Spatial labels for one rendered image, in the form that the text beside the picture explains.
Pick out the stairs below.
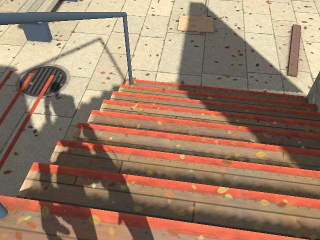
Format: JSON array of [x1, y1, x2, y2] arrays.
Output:
[[16, 78, 320, 240]]

